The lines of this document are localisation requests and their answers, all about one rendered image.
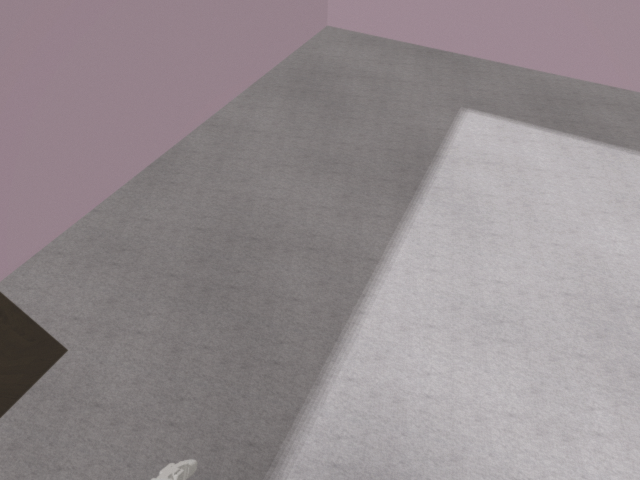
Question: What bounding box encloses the cabinet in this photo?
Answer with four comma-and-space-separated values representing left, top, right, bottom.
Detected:
0, 292, 68, 418

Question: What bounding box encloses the left robot hand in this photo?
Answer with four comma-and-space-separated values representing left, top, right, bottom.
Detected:
151, 459, 197, 480

